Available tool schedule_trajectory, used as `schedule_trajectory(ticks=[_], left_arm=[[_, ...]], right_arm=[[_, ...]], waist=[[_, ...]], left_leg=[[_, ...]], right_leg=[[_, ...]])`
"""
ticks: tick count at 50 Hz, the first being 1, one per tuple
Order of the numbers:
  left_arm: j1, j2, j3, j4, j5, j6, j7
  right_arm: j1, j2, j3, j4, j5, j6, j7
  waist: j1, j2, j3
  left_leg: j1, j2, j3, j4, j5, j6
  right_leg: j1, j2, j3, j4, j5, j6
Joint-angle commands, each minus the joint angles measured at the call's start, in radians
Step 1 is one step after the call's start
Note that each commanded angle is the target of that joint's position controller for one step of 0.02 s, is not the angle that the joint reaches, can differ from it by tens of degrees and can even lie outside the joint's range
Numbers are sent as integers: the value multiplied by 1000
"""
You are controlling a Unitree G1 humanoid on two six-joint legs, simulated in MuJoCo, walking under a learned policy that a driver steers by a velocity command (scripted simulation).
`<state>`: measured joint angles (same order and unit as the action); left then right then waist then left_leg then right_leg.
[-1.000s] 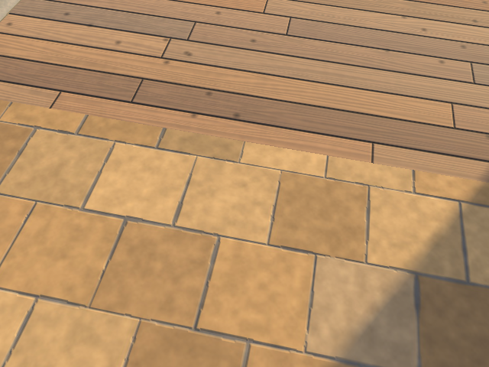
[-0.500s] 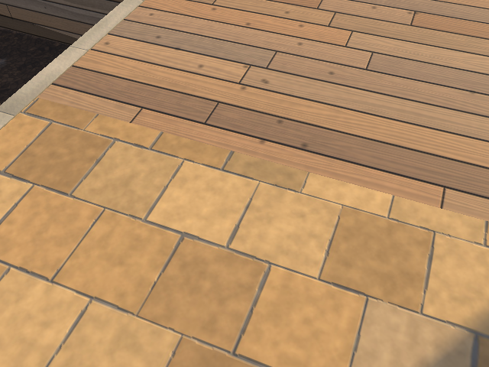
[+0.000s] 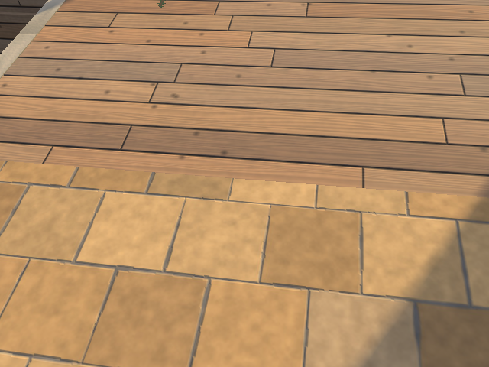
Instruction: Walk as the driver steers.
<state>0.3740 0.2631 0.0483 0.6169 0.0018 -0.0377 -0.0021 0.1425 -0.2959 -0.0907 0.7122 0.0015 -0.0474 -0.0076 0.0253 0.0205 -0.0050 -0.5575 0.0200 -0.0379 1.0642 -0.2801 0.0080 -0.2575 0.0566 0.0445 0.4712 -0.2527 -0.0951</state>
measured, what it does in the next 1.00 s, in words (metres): walks ahead: left foot, then right foot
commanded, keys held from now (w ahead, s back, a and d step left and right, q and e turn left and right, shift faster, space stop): w+e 0.34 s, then w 0.26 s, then w+q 0.40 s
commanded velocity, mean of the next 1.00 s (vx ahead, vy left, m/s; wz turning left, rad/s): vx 0.45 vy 0.00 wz -0.19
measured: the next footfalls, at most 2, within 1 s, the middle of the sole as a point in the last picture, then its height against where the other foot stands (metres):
left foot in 0.36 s outside the picture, level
right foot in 0.80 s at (362, 366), level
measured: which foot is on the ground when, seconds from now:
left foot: up 0.00-0.34, down 0.36-0.82, up 0.84-1.00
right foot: down 0.00-0.36, up 0.38-0.78, down 0.80-1.00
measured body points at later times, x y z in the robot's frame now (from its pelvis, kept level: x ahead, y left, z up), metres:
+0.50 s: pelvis +0.21 +0.03 +0.00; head +0.23 +0.03 +0.45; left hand +0.38 +0.27 -0.11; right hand +0.27 -0.27 -0.10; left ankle +0.25 +0.14 -0.74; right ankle +0.10 -0.08 -0.66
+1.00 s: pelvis +0.46 -0.09 +0.00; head +0.49 -0.11 +0.45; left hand +0.63 +0.15 -0.10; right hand +0.50 -0.39 -0.12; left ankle +0.47 +0.06 -0.65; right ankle +0.46 -0.20 -0.74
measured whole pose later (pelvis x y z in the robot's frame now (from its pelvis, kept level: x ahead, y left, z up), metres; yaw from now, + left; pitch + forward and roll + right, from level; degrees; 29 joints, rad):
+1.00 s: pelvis +0.46 -0.09 +0.00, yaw -9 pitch +1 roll -1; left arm 0.25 0.26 0.05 0.68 0.01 -0.09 -0.02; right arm 0.28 -0.32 -0.06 0.78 0.03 -0.04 0.00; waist 0.00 0.04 0.04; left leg -0.55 0.07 -0.05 1.16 -0.31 0.00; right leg -0.24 0.01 -0.10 0.40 -0.19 -0.03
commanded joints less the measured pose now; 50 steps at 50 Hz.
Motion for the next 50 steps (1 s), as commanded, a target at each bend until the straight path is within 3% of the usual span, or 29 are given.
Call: schedule_trajectory(ticks=[1,7,12,15,17,18,19,20,21,22,23,24,26,28,32,34,37,39,40,41,42,43,44,45,46,47,50], left_arm=[[-5,168,49,-69,-5,-26,19],[48,189,61,-22,-23,-18,27],[59,194,65,5,-32,-6,25],[30,190,65,4,-34,4,23],[-11,148,52,-12,-31,6,23],[-37,87,29,-34,-11,1,21],[62,25,10,-60,-29,-11,25],[102,115,24,-30,-51,-18,30],[27,164,34,-19,-47,-18,27],[-35,160,33,-22,-33,-19,24],[-83,149,33,-34,-19,-25,19],[-101,136,32,-42,-18,-28,11],[-103,99,20,-43,-20,-29,-1],[-152,73,6,-63,-10,-30,-6],[-296,39,-18,-98,-6,-52,-20],[-355,48,-15,-116,-15,-61,-29],[-370,94,5,-129,-22,-69,-38],[-250,139,33,-99,-19,-72,-31],[-117,181,55,-72,-10,-69,-20],[70,268,76,-57,12,-60,-3],[84,296,76,-40,23,-51,-15],[59,192,54,-42,13,-49,-16],[4,153,40,-35,0,-49,-14],[-56,130,31,-30,2,-52,-17],[-101,106,27,-24,6,-56,-21],[-127,99,28,-16,13,-64,-21],[-160,102,38,15,7,-88,-17]], right_arm=[[-84,-76,-19,-60,-8,-38,6],[-196,-59,-4,-70,4,-56,17],[-264,-70,2,-95,15,-82,34],[-205,-105,-12,-90,20,-99,38],[-49,-140,-35,-55,12,-106,27],[124,-192,-49,-37,-4,-105,17],[238,-272,-64,-1,-22,-93,20],[229,-201,-51,10,3,-90,29],[192,-129,-31,1,10,-84,27],[153,-100,-19,-4,3,-75,25],[128,-81,-10,0,-4,-68,24],[118,-69,-1,3,-12,-67,23],[119,-71,2,19,-6,-71,22],[129,-101,-2,37,6,-73,20],[166,-135,0,65,25,-59,18],[216,-154,0,81,33,-50,18],[247,-177,-2,93,37,-35,14],[242,-183,-1,93,33,-26,11],[244,-160,9,85,22,-28,11],[244,-78,39,43,-12,-33,11],[391,0,60,37,23,-45,12],[326,-113,31,52,49,-43,10],[233,-140,20,28,55,-39,10],[195,-123,22,24,43,-34,6],[180,-111,18,20,30,-25,7],[198,-91,18,23,32,-12,10],[175,-47,22,8,29,17,11]], waist=[[-3,-98,-4],[42,-152,26],[62,-150,47],[22,-189,19],[-64,-179,-60],[-141,-79,-195],[-93,236,-289],[-90,223,-220],[-105,138,-95],[-97,76,-27],[-85,52,14],[-64,61,26],[-42,88,25],[-41,79,41],[-83,55,57],[-103,61,59],[-79,74,50],[5,70,-19],[75,62,-111],[139,-87,-292],[64,-376,-447],[90,-241,-328],[82,-185,-180],[50,-115,-112],[19,-116,-59],[-11,-140,-41],[-41,-112,12]], left_leg=[[-176,16,-35,-120,154,-21],[-108,-19,-47,-424,236,-65],[-19,-43,-50,-549,202,-52],[132,-61,-32,-605,153,-24],[400,-28,-32,-670,188,26],[649,139,-189,-658,108,100],[922,348,-626,-731,-101,254],[886,385,-753,-789,-284,276],[784,342,-613,-796,-263,244],[684,293,-482,-804,-145,218],[602,255,-406,-825,-43,209],[541,226,-343,-846,36,200],[484,203,-268,-876,145,210],[455,201,-208,-902,257,226],[397,148,-96,-901,355,192],[395,158,-107,-887,348,182],[464,203,-159,-833,353,154],[462,173,-130,-681,536,118],[378,121,-95,-500,544,86],[176,41,-47,-157,215,44],[-86,-55,-66,128,-309,10],[-179,-9,-116,232,-268,7],[-224,28,-86,234,-176,8],[-187,64,-69,204,-104,3],[-154,87,-66,161,-60,-1],[-98,107,-69,142,-28,-5],[-93,113,-67,95,29,-18]], right_leg=[[162,-226,347,-284,-79,-127],[157,-209,329,-268,-23,-123],[144,-212,390,-216,-14,-127],[138,-209,436,-156,98,-107],[66,-143,397,-7,207,-54],[-55,-86,303,264,139,-10],[-393,62,175,575,-293,61],[-535,-6,175,726,-317,74],[-572,-45,167,774,-226,77],[-557,-75,132,770,-155,78],[-541,-95,121,734,-104,77],[-503,-116,114,701,-73,75],[-469,-131,75,643,-53,80],[-480,-147,36,549,-16,96],[-372,-133,-28,267,189,102],[-299,-102,-40,171,243,105],[-223,-81,-21,75,218,81],[-13,-49,-45,14,193,42],[205,-86,-25,27,206,10],[504,-323,207,66,225,-56],[687,-515,639,-79,-18,-183],[596,-469,625,-137,-121,-151],[470,-436,452,-148,-71,-121],[346,-391,348,-173,33,-109],[251,-354,262,-207,105,-104],[182,-336,199,-245,138,-101],[108,-336,79,-317,246,-113]])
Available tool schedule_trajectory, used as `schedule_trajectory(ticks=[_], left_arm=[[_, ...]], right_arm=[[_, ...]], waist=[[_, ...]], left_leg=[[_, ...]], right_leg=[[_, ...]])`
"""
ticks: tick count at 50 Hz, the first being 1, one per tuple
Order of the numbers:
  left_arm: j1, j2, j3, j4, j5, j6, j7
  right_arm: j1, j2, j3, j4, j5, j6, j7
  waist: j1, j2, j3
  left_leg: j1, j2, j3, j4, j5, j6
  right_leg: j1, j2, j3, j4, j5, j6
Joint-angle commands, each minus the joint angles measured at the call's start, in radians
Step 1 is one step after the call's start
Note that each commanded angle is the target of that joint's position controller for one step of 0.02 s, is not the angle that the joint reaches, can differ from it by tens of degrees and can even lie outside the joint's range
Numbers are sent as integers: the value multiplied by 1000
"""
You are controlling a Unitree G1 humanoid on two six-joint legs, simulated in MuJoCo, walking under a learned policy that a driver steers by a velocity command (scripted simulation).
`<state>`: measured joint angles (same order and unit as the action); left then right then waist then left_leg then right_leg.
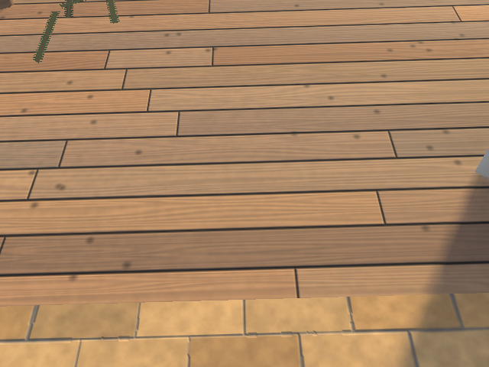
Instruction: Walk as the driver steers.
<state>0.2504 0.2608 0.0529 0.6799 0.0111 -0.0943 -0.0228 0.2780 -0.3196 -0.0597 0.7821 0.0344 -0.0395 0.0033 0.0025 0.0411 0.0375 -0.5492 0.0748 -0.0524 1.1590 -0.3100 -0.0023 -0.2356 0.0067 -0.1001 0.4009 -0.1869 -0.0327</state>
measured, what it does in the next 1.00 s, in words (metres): walks ahead, turning left: left foot, then right foot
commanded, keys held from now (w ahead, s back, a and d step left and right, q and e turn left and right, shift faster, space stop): w+q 0.72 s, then w+e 0.28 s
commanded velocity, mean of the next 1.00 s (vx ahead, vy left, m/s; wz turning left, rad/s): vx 0.50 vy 0.00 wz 0.42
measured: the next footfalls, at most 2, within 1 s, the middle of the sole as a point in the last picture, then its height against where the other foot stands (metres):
left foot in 0.32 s outside the picture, level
right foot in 0.82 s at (231, 300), level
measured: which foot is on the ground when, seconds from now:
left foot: up 0.00-0.30, down 0.32-0.84, up 0.86-1.00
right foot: down 0.00-0.34, up 0.36-0.80, down 0.82-1.00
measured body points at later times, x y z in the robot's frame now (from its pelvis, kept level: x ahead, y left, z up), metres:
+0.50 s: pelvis +0.26 +0.09 +0.00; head +0.30 +0.12 +0.44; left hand +0.33 +0.40 -0.11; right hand +0.45 -0.15 -0.10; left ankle +0.28 +0.16 -0.74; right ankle +0.29 -0.09 -0.65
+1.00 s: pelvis +0.55 +0.13 +0.00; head +0.58 +0.14 +0.45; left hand +0.53 +0.43 -0.11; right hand +0.78 -0.05 -0.11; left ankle +0.44 +0.23 -0.66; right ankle +0.62 +0.07 -0.74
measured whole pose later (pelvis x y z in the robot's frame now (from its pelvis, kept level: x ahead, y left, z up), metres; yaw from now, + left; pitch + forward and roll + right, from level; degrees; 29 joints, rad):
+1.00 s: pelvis +0.55 +0.13 +0.00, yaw +25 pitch +1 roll -1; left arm 0.27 0.28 0.05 0.74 -0.01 -0.09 -0.04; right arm 0.24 -0.29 -0.04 0.71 -0.01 -0.07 0.00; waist 0.02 0.03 0.03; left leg -0.44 0.00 -0.06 1.12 -0.35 0.02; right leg -0.28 0.09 0.04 0.41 -0.15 -0.06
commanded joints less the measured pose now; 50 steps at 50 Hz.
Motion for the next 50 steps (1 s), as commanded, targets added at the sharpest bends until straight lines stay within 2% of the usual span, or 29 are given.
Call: schedule_trajectory(ticks=[1,7,10,12,14,15,16,17,18,19,20,21,22,23,26,29,32,36,39,40,41,42,43,44,45,46,47,48,50], left_arm=[[-36,112,38,-36,-2,-34,7],[3,175,60,16,-8,-20,28],[41,204,72,43,-26,-5,29],[53,223,79,56,-37,10,29],[44,255,88,56,-46,25,33],[28,257,86,54,-51,35,35],[44,225,72,46,-43,36,40],[121,101,31,-1,4,23,36],[101,92,12,-31,-9,-14,27],[-35,187,34,-55,-52,-34,18],[-69,180,30,-69,-56,-46,20],[-66,172,30,-55,-30,-48,30],[-49,180,37,-49,-10,-42,35],[-34,181,40,-45,-5,-30,32],[-46,140,30,-44,6,-5,32],[-158,109,17,-73,6,-1,31],[-267,90,6,-94,-4,-11,17],[-337,117,14,-114,-17,-29,-6],[-266,138,23,-90,-17,-37,-16],[-208,149,31,-75,-14,-39,-12],[-110,177,46,-48,-6,-41,-6],[47,220,54,-31,5,-42,-3],[140,302,80,14,5,-32,-13],[137,212,57,15,-35,-30,-22],[77,158,41,3,-40,-24,-19],[37,152,36,-11,-24,-14,-16],[16,147,33,-11,-19,-8,-15],[11,137,27,-13,-12,-9,-11],[19,132,25,-8,-19,-5,-5]], right_arm=[[14,-20,-9,-74,-9,14,0],[-167,-2,6,-132,-14,2,39],[-250,-16,4,-176,-11,3,53],[-273,-32,-2,-201,-13,6,60],[-211,-67,-23,-205,-16,12,59],[-80,-103,-47,-176,-12,16,54],[99,-174,-85,-126,-8,23,38],[147,-301,-112,-118,0,27,19],[140,-294,-96,-167,-7,6,28],[124,-210,-73,-159,-13,-11,38],[84,-179,-63,-152,-14,-21,38],[15,-144,-52,-160,-12,-24,35],[-33,-116,-42,-173,-20,-24,31],[-56,-106,-37,-185,-29,-24,27],[-36,-121,-42,-167,-24,-31,11],[12,-135,-45,-140,-17,-26,-8],[51,-139,-45,-122,-12,-16,-18],[103,-138,-45,-95,-5,-4,-24],[102,-128,-43,-76,-17,1,-27],[88,-124,-41,-77,-18,2,-24],[85,-97,-31,-81,-23,2,-20],[92,-65,-14,-101,-39,2,-21],[238,-11,1,-101,-16,-11,-19],[211,-78,-2,-97,-15,-23,-17],[72,-129,-16,-117,-8,-32,-12],[-19,-118,-11,-139,-20,-43,-12],[-65,-104,-12,-157,-37,-55,-10],[-64,-93,-14,-161,-47,-61,-8],[-48,-61,-7,-161,-51,-62,-5]], waist=[[-18,-120,-14],[36,-80,39],[59,-76,66],[54,-83,64],[3,-117,-6],[-77,-111,-80],[-156,-78,-176],[-90,192,-246],[-85,185,-435],[-134,55,-330],[-103,35,-210],[-55,-29,-141],[-16,-11,-112],[7,9,-104],[14,-3,-84],[-22,9,-50],[-66,39,-31],[-87,50,-19],[-60,96,-22],[-27,102,-38],[19,81,-110],[79,-13,-268],[29,-343,-367],[46,-299,-316],[68,-188,-161],[64,-91,-98],[45,-58,-36],[22,-77,-45],[2,-123,-66]], left_leg=[[-126,60,-58,-36,91,-12],[-103,39,12,-374,345,4],[-114,32,44,-463,305,35],[-105,8,80,-498,220,65],[31,-64,146,-507,114,107],[206,-118,177,-552,127,137],[492,-143,138,-579,168,175],[835,119,-326,-613,143,314],[970,262,-812,-816,-94,448],[910,246,-715,-883,-92,376],[776,212,-582,-882,-21,342],[634,167,-468,-872,93,308],[522,133,-392,-881,204,293],[458,109,-357,-902,260,289],[368,77,-271,-928,406,298],[349,37,-220,-925,398,264],[334,11,-215,-908,296,227],[401,48,-310,-839,235,214],[490,102,-326,-783,327,195],[500,87,-307,-726,453,180],[493,34,-259,-587,582,157],[376,-22,-195,-318,453,124],[-2,-184,-83,36,-62,31],[-162,-142,-123,135,-236,28],[-216,-91,-111,154,-153,30],[-197,-63,-80,120,-92,33],[-194,-39,-66,47,-52,27],[-142,-16,-65,-18,-19,23],[-90,-14,-42,-132,-17,0]], right_leg=[[89,-289,190,-258,209,-176],[136,-268,-3,-276,232,-140],[221,-295,-39,-255,233,-121],[285,-309,-62,-197,342,-105],[314,-300,-97,-37,684,-82],[282,-270,-129,146,797,-59],[129,-226,-146,399,707,-19],[-296,-97,-129,787,-93,53],[-493,34,133,985,-445,65],[-592,-20,200,1003,-355,45],[-601,-58,186,931,-261,27],[-544,-100,185,850,-192,28],[-466,-124,190,785,-147,34],[-412,-132,191,760,-118,41],[-384,-118,163,651,-54,80],[-406,-89,158,453,118,106],[-345,-41,153,243,254,107],[-298,-9,177,114,251,82],[-250,-23,154,92,174,32],[-173,-7,123,60,152,3],[-22,-12,118,49,164,-38],[242,-151,291,86,193,-113],[565,-344,759,-8,-11,-297],[574,-367,933,-112,-245,-297],[451,-330,803,-125,-248,-256],[336,-281,697,-135,-149,-231],[246,-246,627,-147,-20,-230],[205,-211,574,-157,72,-219],[172,-174,513,-175,169,-225]])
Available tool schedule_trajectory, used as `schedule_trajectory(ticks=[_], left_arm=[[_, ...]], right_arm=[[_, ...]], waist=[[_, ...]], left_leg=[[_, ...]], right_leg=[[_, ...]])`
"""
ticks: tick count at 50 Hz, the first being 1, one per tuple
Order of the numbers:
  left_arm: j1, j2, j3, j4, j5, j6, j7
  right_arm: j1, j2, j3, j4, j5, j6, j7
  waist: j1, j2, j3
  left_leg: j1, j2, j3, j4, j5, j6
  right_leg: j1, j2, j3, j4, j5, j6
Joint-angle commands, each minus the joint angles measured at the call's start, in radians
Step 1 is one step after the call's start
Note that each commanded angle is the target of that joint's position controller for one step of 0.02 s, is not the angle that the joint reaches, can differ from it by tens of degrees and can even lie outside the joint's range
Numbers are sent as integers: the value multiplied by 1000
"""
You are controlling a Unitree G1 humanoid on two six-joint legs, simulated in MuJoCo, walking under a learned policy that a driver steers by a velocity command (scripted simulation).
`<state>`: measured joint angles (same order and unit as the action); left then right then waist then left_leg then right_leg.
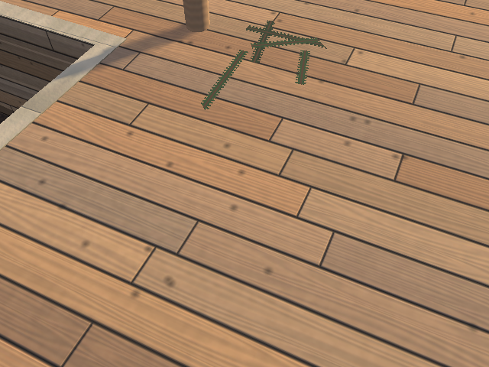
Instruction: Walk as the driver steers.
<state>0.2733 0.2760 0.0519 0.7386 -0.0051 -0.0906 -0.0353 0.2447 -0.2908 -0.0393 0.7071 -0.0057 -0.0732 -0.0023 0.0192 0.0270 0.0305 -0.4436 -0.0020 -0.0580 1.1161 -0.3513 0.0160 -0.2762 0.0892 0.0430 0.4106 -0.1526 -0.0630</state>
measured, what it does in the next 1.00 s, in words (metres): walks ahead, turning right: left foot, then right foot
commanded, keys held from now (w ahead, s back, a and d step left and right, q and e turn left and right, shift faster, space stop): w+e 1.00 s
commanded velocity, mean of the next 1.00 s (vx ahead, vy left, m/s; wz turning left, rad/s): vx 0.50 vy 0.00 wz -0.51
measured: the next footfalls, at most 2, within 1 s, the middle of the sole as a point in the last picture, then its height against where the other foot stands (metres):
left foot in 0.30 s outside the picture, level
right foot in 0.80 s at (346, 357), level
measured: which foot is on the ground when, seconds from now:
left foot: up 0.00-0.28, down 0.30-0.82, up 0.84-1.00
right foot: down 0.00-0.30, up 0.32-0.78, down 0.80-1.00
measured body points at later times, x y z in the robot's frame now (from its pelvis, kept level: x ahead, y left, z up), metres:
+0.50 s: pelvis +0.26 +0.03 +0.00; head +0.28 +0.04 +0.45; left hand +0.45 +0.28 -0.10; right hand +0.28 -0.27 -0.09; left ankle +0.28 +0.14 -0.74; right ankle +0.23 -0.11 -0.66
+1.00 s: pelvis +0.48 -0.12 +0.00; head +0.51 -0.15 +0.45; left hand +0.74 +0.04 -0.10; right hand +0.46 -0.44 -0.10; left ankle +0.60 +0.02 -0.66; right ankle +0.47 -0.20 -0.74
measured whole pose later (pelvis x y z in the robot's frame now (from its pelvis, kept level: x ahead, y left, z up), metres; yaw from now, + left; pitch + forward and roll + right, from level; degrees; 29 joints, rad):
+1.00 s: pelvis +0.48 -0.12 +0.00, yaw -35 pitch +1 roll +0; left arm 0.28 0.29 0.06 0.64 -0.01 -0.04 -0.03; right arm 0.17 -0.32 -0.04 0.72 -0.01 -0.10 0.00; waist 0.02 0.02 0.06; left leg -0.57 0.10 -0.06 1.09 -0.31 -0.04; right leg -0.28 0.10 0.04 0.42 -0.16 -0.10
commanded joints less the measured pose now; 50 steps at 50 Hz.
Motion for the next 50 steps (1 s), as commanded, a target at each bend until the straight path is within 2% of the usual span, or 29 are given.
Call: schedule_trajectory(ticks=[1,5,9,11,13,14,15,16,17,18,19,20,22,24,28,31,35,37,38,39,40,41,42,43,44,45,46,47,50], left_arm=[[5,125,28,-61,-9,-7,13],[44,180,46,-41,-18,10,37],[111,179,47,-21,-25,31,46],[118,178,49,-19,-28,39,49],[97,166,48,-25,-27,45,50],[88,140,40,-32,-22,44,49],[71,82,20,-53,-9,40,46],[189,12,-3,-83,-25,29,47],[199,101,12,-75,-43,28,51],[118,159,30,-72,-39,34,52],[72,158,34,-77,-28,41,52],[45,146,35,-84,-18,44,49],[31,111,34,-96,-23,54,37],[6,81,26,-114,-22,61,30],[-73,63,15,-147,-17,57,15],[-174,50,4,-175,-16,47,-4],[-275,61,4,-227,-21,48,-26],[-265,85,16,-241,-17,52,-32],[-221,109,29,-237,-13,56,-30],[-102,147,51,-211,-12,60,-26],[73,205,85,-166,-17,68,-10],[145,326,111,-154,-21,74,10],[149,313,98,-187,-25,60,7],[136,239,74,-176,-14,48,0],[93,213,66,-169,-12,40,1],[24,187,57,-175,-11,37,3],[-28,162,48,-186,-3,35,6],[-56,154,44,-195,6,34,8],[-53,165,48,-173,0,26,23]], right_arm=[[-25,-78,-22,-90,-12,-26,1],[-167,-39,-2,-118,-6,-30,8],[-264,-60,-9,-136,10,-42,19],[-271,-83,-21,-142,15,-48,20],[-203,-106,-37,-125,17,-53,15],[-123,-129,-51,-108,11,-54,8],[24,-182,-68,-93,-2,-55,-3],[113,-264,-88,-66,-11,-36,-4],[119,-204,-80,-52,4,-30,5],[79,-136,-61,-59,9,-29,5],[30,-107,-50,-60,4,-28,6],[-5,-79,-42,-54,-1,-27,9],[-33,-66,-38,-41,-8,-31,8],[-26,-83,-46,-22,-2,-40,8],[-16,-128,-59,13,-1,-40,4],[11,-157,-63,37,6,-32,0],[68,-192,-71,73,25,-13,-1],[71,-216,-78,78,31,1,-5],[73,-234,-83,77,33,8,-10],[66,-242,-84,74,35,16,-16],[71,-221,-74,66,30,16,-22],[154,-104,-34,17,-15,1,-12],[130,-96,-16,-11,-12,-35,3],[4,-180,-41,-35,32,-56,14],[-42,-168,-34,-55,44,-67,15],[-39,-156,-32,-44,23,-68,7],[-21,-164,-39,-36,5,-60,2],[-3,-162,-41,-31,-1,-47,3],[-11,-122,-33,-30,-13,-23,-1]], waist=[[-16,-117,-57],[24,-113,-30],[54,-118,-27],[41,-131,-28],[-10,-144,-40],[-53,-139,-81],[-121,-50,-196],[-85,228,-318],[-89,233,-267],[-103,130,-142],[-87,73,-77],[-69,66,-34],[-40,98,-6],[-35,82,-2],[-46,40,5],[-82,24,26],[-101,23,53],[-73,45,25],[-40,65,-16],[34,60,-85],[120,26,-172],[74,-223,-282],[74,-245,-461],[117,-140,-354],[88,-109,-219],[37,-39,-140],[-5,-53,-103],[-33,-77,-89],[-47,-74,-66]], left_leg=[[-183,58,-20,-148,13,-33],[-83,22,5,-424,226,-66],[20,-20,-13,-569,359,-70],[67,-22,-28,-619,328,-55],[185,-13,-22,-676,299,-22],[313,16,-28,-699,278,5],[531,171,-168,-694,208,69],[797,394,-550,-756,34,219],[761,433,-718,-818,-193,248],[654,383,-589,-836,-183,209],[553,336,-450,-848,-53,181],[475,294,-353,-870,59,169],[375,247,-215,-916,183,153],[350,245,-137,-948,272,169],[368,244,0,-966,415,173],[378,234,91,-964,441,151],[478,269,147,-926,506,124],[522,276,187,-832,766,102],[533,272,209,-737,946,91],[501,254,237,-569,1051,72],[348,219,255,-333,964,37],[-79,103,251,50,214,-23],[-287,-37,29,260,-252,-40],[-385,24,-47,282,-170,-22],[-393,59,-28,212,-82,-8],[-338,96,-25,124,-22,-15],[-260,121,-28,56,17,-24],[-202,127,-29,30,40,-34],[-159,111,0,-82,108,-80]], right_leg=[[186,-253,348,-191,166,-202],[72,-215,269,-205,163,-175],[57,-212,300,-163,91,-142],[82,-226,353,-126,39,-124],[73,-214,375,-58,31,-95],[38,-174,350,32,52,-67],[-66,-118,273,284,-35,-29],[-355,4,126,579,-399,26],[-508,-68,115,750,-433,41],[-540,-105,120,812,-342,47],[-517,-133,97,812,-268,56],[-496,-155,91,782,-216,62],[-437,-191,73,744,-158,67],[-439,-201,59,710,-111,79],[-451,-207,45,525,53,88],[-403,-191,-3,361,176,70],[-393,-168,-53,247,127,28],[-319,-121,-102,219,29,-11],[-235,-82,-133,217,-23,-33],[-69,-39,-152,178,-16,-65],[211,-28,-111,137,33,-106],[613,-295,327,141,28,-245],[745,-443,802,-48,-168,-379],[673,-409,688,-99,-190,-309],[524,-369,555,-109,-135,-273],[368,-326,451,-115,-29,-243],[249,-292,377,-132,77,-229],[172,-270,351,-156,126,-229],[48,-237,268,-185,238,-239]])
